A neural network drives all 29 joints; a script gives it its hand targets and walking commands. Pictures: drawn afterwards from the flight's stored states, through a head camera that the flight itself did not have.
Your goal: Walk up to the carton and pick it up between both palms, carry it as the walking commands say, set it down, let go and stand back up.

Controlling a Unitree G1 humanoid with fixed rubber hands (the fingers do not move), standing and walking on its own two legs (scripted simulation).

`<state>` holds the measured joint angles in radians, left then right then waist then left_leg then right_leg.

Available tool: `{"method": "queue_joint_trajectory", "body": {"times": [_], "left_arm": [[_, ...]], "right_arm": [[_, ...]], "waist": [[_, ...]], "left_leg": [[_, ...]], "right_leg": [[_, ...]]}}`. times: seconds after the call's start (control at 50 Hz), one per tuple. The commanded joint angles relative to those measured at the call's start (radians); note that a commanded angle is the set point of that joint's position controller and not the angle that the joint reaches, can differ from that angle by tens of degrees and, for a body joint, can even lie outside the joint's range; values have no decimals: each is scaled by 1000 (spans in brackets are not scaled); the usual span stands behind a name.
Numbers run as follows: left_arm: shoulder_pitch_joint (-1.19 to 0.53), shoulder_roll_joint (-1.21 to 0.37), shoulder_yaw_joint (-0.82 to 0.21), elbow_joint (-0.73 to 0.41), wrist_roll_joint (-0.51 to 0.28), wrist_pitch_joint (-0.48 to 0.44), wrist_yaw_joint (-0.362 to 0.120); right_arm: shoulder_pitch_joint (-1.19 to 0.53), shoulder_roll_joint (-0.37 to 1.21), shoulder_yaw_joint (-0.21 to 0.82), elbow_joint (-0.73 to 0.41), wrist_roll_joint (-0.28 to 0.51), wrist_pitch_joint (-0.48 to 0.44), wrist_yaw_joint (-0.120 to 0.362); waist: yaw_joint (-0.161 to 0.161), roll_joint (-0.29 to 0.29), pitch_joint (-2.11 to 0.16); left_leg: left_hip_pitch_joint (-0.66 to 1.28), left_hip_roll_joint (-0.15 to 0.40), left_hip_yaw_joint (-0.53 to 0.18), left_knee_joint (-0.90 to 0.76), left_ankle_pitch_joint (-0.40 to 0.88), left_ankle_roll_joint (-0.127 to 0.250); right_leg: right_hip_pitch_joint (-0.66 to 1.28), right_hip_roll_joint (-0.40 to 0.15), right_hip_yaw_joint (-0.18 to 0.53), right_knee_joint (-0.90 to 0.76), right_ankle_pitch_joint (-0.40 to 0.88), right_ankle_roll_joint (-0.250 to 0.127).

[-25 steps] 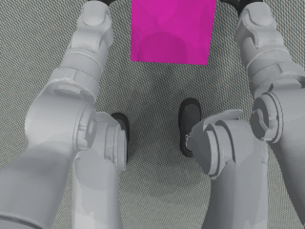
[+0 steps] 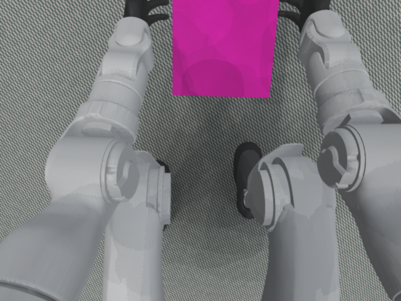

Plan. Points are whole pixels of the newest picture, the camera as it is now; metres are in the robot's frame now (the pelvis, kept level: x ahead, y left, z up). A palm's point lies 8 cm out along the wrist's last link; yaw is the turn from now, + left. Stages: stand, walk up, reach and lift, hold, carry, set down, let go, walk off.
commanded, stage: reach and lift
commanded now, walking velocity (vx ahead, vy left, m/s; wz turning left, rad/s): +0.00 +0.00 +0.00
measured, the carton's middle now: (221, 26) +0.52 -0.07 -0.29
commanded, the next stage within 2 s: none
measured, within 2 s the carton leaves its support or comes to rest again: leaves its support in 0.20 s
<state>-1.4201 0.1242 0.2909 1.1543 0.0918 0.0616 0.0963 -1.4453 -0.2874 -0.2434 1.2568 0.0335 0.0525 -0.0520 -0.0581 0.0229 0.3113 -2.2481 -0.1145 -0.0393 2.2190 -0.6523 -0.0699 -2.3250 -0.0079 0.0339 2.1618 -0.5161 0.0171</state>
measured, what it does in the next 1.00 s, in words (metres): stands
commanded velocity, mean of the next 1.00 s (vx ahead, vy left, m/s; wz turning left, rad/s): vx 0.00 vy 0.00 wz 0.00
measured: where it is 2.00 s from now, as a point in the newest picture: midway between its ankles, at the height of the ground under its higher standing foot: (202, 200)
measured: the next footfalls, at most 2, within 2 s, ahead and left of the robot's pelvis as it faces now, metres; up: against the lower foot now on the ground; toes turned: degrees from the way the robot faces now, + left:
none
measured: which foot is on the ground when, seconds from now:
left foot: down 0.00-1.00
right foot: down 0.00-1.00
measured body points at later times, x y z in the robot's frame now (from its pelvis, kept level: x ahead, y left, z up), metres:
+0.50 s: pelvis +0.00 +0.00 +0.00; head +0.35 -0.02 +0.28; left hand +0.52 +0.07 -0.17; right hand +0.51 -0.20 -0.17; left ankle +0.09 +0.13 -0.33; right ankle +0.12 -0.13 -0.33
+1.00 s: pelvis +0.01 +0.00 +0.03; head +0.35 -0.04 +0.32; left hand +0.54 +0.06 -0.12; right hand +0.52 -0.20 -0.12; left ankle +0.09 +0.13 -0.33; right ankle +0.12 -0.13 -0.33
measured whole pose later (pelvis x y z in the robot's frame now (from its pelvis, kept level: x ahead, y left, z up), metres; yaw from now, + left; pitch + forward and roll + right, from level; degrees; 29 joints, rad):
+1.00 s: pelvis +0.01 +0.00 +0.03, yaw +1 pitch +44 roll +2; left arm -1.24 0.01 0.39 0.84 0.15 0.19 0.20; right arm -1.24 -0.08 -0.43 0.82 -0.16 0.22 -0.13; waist -0.08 0.06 0.11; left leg -2.23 -0.16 -0.05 2.10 -0.64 -0.09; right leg -2.30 0.09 0.10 2.06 -0.53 0.08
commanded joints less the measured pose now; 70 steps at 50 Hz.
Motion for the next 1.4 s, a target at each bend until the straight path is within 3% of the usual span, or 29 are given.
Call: {"method": "queue_joint_trajectory", "body": {"times": [0.0,0.06,0.08,0.14,0.16,0.18,0.26,0.28,0.3,0.42,0.52,0.54,0.56,0.74,0.76,0.8,0.82,0.84,0.92,0.98,1.06,1.08,1.1,1.16,1.18,1.24,1.3,1.32,1.38], "left_arm": [[-328,-750,-197,-111,-11,-8,-202],[-319,-783,-208,-120,-16,-2,-207],[-294,-812,-216,-115,-32,-4,-209],[-343,-807,-243,-157,-32,-5,-203],[-372,-820,-260,-202,-55,-16,-204],[-376,-858,-284,-183,-60,-11,-205],[-374,-886,-291,-199,-60,-3,-191],[-380,-891,-306,-206,-70,-2,-192],[-434,-898,-316,-248,-67,-4,-184],[-511,-924,-333,-277,-73,19,-175],[-478,-922,-301,-266,-16,56,-178],[-508,-915,-308,-299,-34,53,-177],[-498,-928,-301,-278,-12,62,-175],[-544,-994,-363,-369,-45,90,-176],[-516,-1013,-367,-374,-58,83,-179],[-520,-1020,-397,-384,-70,90,-176],[-482,-1008,-399,-386,-58,86,-171],[-475,-1039,-399,-358,-54,96,-176],[-368,-1029,-339,-313,-10,108,-175],[-360,-1021,-363,-335,-15,102,-166],[-419,-1068,-426,-424,-45,92,-153],[-439,-1016,-417,-456,-44,85,-153],[-448,-1032,-429,-450,-44,89,-153],[-479,-1057,-435,-523,-43,78,-162],[-499,-1034,-456,-525,-43,81,-156],[-498,-979,-388,-452,-2,97,-170],[-436,-1062,-351,-420,22,114,-188],[-433,-1016,-310,-390,42,126,-196],[-358,-1051,-256,-309,76,147,-207]], "right_arm": [[-300,810,143,-159,9,-2,224],[-289,822,137,-183,-10,5,226],[-301,828,154,-192,0,-2,221],[-335,863,153,-222,15,3,223],[-325,895,172,-213,20,4,225],[-322,892,171,-228,22,-1,221],[-367,922,184,-272,23,9,218],[-354,911,182,-265,22,14,218],[-353,942,174,-265,27,18,219],[-411,943,189,-323,-9,47,215],[-418,971,181,-326,-39,86,232],[-390,989,198,-330,-46,97,236],[-422,1005,202,-347,-40,99,235],[-405,1081,250,-431,-53,139,238],[-387,1085,264,-415,-60,139,236],[-330,1113,254,-414,-69,146,234],[-318,1137,266,-413,-70,148,234],[-316,1141,245,-410,-86,148,236],[-258,1131,263,-428,-135,168,244],[-315,1167,319,-485,-91,158,245],[-327,1209,369,-539,-57,159,227],[-280,1213,354,-473,-76,172,226],[-300,1213,352,-497,-69,166,224],[-271,1268,353,-458,-92,169,208],[-298,1251,363,-491,-73,162,207],[-216,1256,284,-352,-146,179,197],[-233,1267,245,-357,-171,185,198],[-250,1250,233,-329,-177,196,200],[-259,1256,213,-362,-199,202,205]], "waist": [[-36,63,-833],[-43,84,-823],[-58,48,-861],[-31,108,-885],[-52,30,-914],[-66,73,-928],[-59,79,-971],[-86,60,-1001],[-71,119,-1026],[-123,62,-1077],[-75,69,-1080],[-88,58,-1097],[-53,85,-1093],[-90,67,-1286],[-113,11,-1304],[-112,49,-1325],[-89,27,-1361],[-91,61,-1319],[-88,-3,-1273],[-25,-8,-1356],[-27,-19,-1505],[-39,-68,-1465],[-33,-23,-1474],[-41,-89,-1484],[-22,-16,-1534],[-26,-51,-1407],[-43,-32,-1352],[-6,-35,-1325],[-4,-51,-1308]], "left_leg": [[256,-60,84,-174,322,59],[264,-68,85,-178,335,59],[280,-68,75,-163,349,61],[325,-73,84,-172,387,57],[299,-77,79,-163,395,57],[323,-76,84,-165,417,48],[344,-88,86,-186,412,46],[368,-83,78,-185,387,48],[381,-80,87,-192,389,39],[386,-93,83,-222,313,43],[345,-96,106,-255,223,46],[349,-99,113,-253,207,42],[355,-95,123,-248,207,43],[421,-102,140,-255,290,32],[429,-99,121,-264,308,36],[439,-104,135,-266,318,25],[471,-103,127,-273,355,25],[443,-102,133,-276,342,24],[464,-107,120,-299,349,31],[460,-106,134,-310,370,33],[544,-104,126,-327,422,34],[491,-100,124,-317,381,33],[511,-97,130,-327,368,35],[475,-105,136,-351,364,34],[527,-99,148,-345,388,27],[424,-94,150,-370,235,26],[424,-98,139,-421,221,33],[369,-95,154,-406,176,38],[379,-95,138,-445,174,53]], "right_leg": [[483,120,-59,-92,373,-7],[460,123,-60,-90,377,-14],[503,121,-66,-81,382,-12],[471,126,-69,-71,411,-9],[517,128,-71,-76,427,-10],[521,131,-77,-71,449,-12],[538,128,-86,-85,435,-6],[539,122,-97,-80,406,-3],[538,127,-86,-80,411,-10],[544,124,-119,-115,347,-2],[572,131,-113,-145,269,1],[591,130,-113,-157,253,-2],[584,131,-98,-163,241,-6],[696,139,-121,-197,334,8],[719,133,-138,-191,358,17],[730,146,-130,-207,363,13],[754,142,-133,-192,402,23],[722,149,-129,-207,380,16],[691,148,-147,-233,354,27],[736,154,-135,-237,395,35],[834,163,-135,-248,453,37],[833,163,-126,-256,427,37],[813,168,-124,-257,411,32],[875,177,-118,-289,420,28],[890,176,-114,-279,436,26],[834,173,-120,-323,304,29],[826,178,-122,-352,276,25],[848,171,-98,-366,241,22],[808,175,-119,-374,233,31]]}}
